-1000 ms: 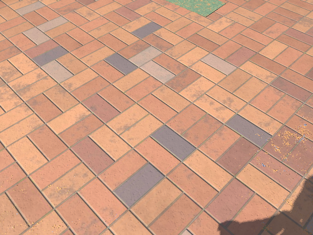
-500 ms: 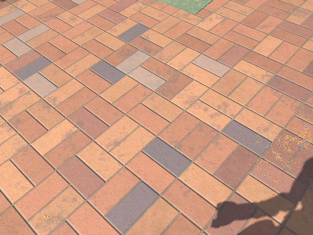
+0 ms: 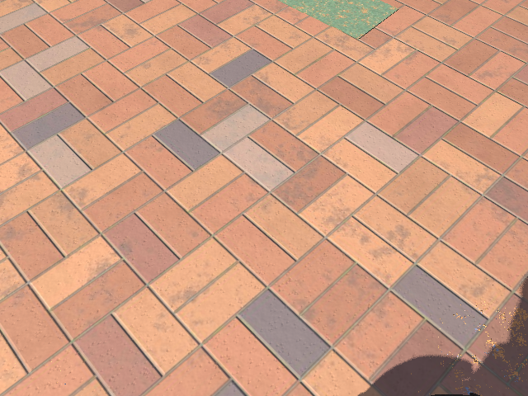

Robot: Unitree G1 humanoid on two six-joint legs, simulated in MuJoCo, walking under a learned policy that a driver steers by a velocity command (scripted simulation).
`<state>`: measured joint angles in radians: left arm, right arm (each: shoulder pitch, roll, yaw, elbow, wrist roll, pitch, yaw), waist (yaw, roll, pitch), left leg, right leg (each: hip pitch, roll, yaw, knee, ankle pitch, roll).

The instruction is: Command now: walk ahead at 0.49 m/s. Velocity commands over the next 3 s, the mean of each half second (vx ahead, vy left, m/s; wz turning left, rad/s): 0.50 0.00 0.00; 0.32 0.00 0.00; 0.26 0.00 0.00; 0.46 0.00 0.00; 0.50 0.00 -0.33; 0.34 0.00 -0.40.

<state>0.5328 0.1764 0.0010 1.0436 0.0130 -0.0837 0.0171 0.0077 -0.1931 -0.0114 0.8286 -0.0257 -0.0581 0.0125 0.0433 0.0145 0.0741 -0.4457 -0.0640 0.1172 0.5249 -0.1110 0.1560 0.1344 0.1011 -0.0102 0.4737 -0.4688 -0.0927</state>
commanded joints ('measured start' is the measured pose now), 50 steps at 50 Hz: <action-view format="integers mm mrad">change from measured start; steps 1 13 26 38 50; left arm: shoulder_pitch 101 -360 -401 -180 -120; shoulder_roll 27 89 125 110 96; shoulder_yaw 10 33 45 41 14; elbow -78 -195 -211 -46 23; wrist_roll -15 18 10 -1 0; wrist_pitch -4 43 11 -34 13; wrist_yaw -10 -47 -29 -20 12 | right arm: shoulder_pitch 472 422 508 400 273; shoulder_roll -266 -110 -149 -35 -47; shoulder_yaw -82 -33 -29 -34 -14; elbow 92 178 237 162 173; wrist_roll -32 22 0 -8 5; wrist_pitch -1 -52 -37 15 0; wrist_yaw -18 -3 -33 -3 -43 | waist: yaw -120 -43 0 -105 -81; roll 183 17 67 -71 -76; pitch -333 45 -63 -57 -45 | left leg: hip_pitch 797 274 572 -36 204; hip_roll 483 212 259 100 66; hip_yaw -790 -223 -153 -108 -71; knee -122 -437 -60 547 -79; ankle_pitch -95 168 806 -135 62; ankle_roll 253 56 8 -119 -70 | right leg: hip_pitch -670 -779 -472 -290 -217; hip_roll -1 -217 -57 -297 -282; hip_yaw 23 -17 -94 53 36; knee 945 461 22 -231 -19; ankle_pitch -86 408 302 1108 959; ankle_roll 7 59 -36 -117 -56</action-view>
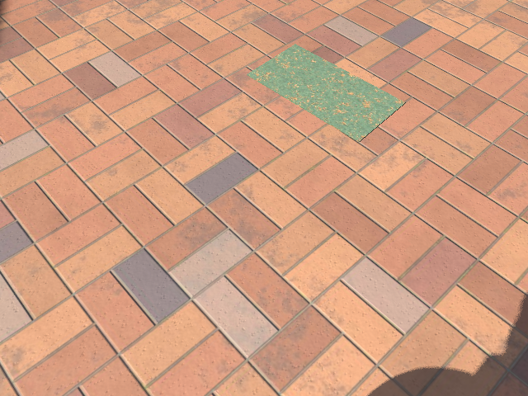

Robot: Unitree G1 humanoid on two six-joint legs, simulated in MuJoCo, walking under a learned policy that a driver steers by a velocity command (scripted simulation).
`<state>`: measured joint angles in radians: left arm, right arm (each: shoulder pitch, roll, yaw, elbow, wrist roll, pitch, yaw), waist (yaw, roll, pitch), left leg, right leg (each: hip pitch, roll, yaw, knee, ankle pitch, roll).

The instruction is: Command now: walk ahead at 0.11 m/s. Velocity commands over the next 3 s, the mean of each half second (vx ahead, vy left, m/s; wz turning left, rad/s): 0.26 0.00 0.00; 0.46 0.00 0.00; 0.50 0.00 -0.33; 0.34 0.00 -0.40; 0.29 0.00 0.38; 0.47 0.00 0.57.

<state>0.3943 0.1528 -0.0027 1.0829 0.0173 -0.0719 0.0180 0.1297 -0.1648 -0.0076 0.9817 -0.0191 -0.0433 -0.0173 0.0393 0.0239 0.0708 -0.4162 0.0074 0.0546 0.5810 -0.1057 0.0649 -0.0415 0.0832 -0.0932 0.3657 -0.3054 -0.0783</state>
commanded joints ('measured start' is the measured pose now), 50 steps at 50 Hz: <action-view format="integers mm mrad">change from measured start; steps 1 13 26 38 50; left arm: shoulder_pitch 50 -18 32 214 -1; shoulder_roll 118 43 152 124 97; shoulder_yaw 18 32 62 56 69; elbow -14 -17 -23 14 -75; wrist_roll -4 19 -3 9 3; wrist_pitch -1 56 5 -36 -25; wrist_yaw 12 -16 6 4 -25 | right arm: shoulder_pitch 205 163 71 -222 116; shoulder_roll -116 -141 -119 -69 -127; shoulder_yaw -26 -53 -69 -45 -70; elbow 39 49 -25 -140 -36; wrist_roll -6 10 -17 -5 0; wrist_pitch -30 11 6 0 -44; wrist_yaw -18 -7 51 55 29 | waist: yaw -81 -6 -58 43 -50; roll -23 60 -113 -146 18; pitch -82 -43 78 72 -57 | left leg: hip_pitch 300 109 -309 -284 347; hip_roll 64 203 19 40 268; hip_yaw -79 -279 -56 31 -354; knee -180 -498 307 85 -396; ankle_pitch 353 -406 -120 0 -134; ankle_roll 31 140 -18 -46 144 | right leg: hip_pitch -81 -266 -67 82 -557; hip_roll -222 -83 -358 -304 -177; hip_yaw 109 44 439 203 133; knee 172 438 -354 -246 850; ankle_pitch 643 -134 -314 291 38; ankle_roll -34 34 -92 -123 -19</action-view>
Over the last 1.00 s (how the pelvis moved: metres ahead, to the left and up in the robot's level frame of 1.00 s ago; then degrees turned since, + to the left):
0.50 -0.04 0.02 1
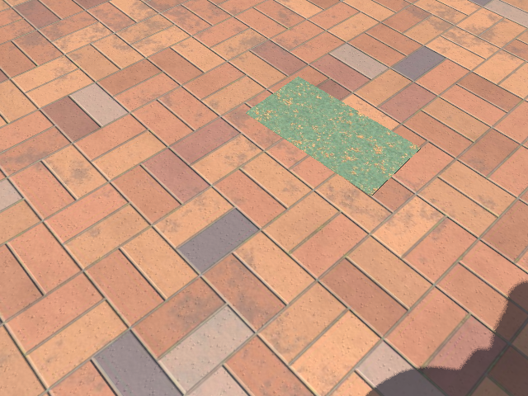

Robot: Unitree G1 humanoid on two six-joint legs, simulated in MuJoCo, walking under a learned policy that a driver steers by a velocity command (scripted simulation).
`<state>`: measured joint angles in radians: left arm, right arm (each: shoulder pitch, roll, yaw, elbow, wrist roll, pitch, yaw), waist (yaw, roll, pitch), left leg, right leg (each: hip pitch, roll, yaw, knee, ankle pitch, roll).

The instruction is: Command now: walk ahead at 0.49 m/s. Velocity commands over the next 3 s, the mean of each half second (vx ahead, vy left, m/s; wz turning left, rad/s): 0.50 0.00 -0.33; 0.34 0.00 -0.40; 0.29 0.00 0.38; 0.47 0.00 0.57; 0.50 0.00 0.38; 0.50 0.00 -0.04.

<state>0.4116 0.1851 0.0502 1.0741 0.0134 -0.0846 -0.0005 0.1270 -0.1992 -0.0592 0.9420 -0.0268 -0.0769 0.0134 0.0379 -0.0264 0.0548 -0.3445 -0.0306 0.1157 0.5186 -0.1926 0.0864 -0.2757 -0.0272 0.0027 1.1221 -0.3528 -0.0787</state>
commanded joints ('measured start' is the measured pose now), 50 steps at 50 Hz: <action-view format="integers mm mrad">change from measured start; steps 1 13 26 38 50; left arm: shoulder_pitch -1 -364 -84 -6 185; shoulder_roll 51 21 227 206 156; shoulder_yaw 15 -6 75 52 20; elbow -64 -197 -155 -163 -136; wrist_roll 21 10 -3 -14 -13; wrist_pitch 2 43 56 30 43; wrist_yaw -12 -45 -8 4 31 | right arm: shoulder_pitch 121 330 145 -53 225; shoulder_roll -58 -74 -124 -101 -210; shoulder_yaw -6 13 -5 5 0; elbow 17 81 -90 -199 -103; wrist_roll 12 11 23 -5 30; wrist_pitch -16 -48 -45 42 7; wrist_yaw -6 -35 -14 -10 -14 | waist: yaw -21 -55 46 -3 -22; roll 88 82 10 -29 220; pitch -26 70 -124 -38 -379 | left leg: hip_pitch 216 278 -412 -281 499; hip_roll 268 235 84 90 452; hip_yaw -345 -6 -156 -91 -662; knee -349 -408 904 338 -85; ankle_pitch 24 408 -166 96 1103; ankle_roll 103 43 -41 -141 292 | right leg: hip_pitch -277 -368 416 169 -65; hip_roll -79 -36 -284 -42 163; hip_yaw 33 -69 528 202 73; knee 54 -373 -867 -805 57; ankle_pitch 96 390 167 933 -250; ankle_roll -9 4 -329 -118 45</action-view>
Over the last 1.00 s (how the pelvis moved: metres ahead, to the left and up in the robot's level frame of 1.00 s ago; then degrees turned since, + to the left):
0.27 0.04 -0.01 0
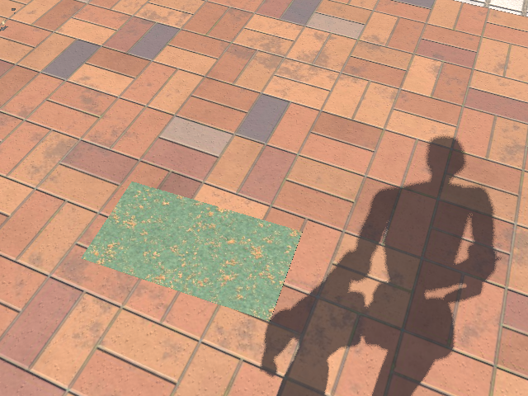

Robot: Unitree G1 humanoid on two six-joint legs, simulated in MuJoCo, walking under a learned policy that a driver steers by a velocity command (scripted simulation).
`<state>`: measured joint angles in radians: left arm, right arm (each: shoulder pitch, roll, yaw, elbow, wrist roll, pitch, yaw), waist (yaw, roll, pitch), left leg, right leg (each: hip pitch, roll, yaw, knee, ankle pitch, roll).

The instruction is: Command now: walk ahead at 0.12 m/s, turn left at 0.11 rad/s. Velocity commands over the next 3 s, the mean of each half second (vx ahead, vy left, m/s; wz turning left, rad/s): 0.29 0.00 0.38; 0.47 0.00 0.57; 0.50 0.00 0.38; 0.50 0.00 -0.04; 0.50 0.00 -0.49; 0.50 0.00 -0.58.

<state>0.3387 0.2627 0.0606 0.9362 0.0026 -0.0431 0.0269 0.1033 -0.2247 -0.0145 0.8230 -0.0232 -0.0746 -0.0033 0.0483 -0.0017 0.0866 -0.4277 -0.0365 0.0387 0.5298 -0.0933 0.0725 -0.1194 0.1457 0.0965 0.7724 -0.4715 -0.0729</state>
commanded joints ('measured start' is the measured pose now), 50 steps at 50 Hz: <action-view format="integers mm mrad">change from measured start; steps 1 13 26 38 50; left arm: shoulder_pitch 153 -94 -64 96 -26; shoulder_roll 104 72 140 193 98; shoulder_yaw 14 -3 12 32 -2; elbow -6 -114 -138 -71 -203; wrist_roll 30 32 18 21 50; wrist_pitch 14 34 -47 -36 0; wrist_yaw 2 -20 4 -18 -52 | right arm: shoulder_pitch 158 145 93 -150 175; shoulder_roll -152 -200 -139 -116 -195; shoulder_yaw -40 -92 -88 -53 -79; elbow -10 -12 -95 -228 -107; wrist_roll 37 11 -22 -26 20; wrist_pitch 15 74 79 80 26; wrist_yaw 10 10 69 98 17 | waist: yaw -29 -31 -56 35 -14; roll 82 144 -99 -163 48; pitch -277 -127 -11 6 -110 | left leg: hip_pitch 469 112 -343 -94 268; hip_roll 394 154 34 17 178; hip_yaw -529 -468 -94 114 -316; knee -137 -417 572 97 -297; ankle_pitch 782 -478 -105 -195 224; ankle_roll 286 138 -77 6 211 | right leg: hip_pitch -279 -202 26 132 -476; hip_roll -52 -104 -385 -418 -267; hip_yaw -6 -83 95 -218 -90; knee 463 15 -696 -486 331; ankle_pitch -76 31 -4 696 161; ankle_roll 49 89 -69 -32 101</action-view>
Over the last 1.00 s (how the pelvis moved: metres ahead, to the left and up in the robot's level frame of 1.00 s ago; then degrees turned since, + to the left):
0.51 -0.07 -0.01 -24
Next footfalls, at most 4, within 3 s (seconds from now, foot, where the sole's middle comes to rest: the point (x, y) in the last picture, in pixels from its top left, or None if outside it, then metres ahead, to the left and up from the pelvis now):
0.38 right None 0.11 -0.10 -0.76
0.80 left None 0.25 0.24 -0.76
1.30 right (176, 325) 0.60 0.28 -0.76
1.82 left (53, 302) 0.65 0.61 -0.76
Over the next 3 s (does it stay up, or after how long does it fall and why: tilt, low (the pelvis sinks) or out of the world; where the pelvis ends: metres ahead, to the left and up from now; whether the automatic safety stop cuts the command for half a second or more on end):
stays up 1.14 0.81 0.01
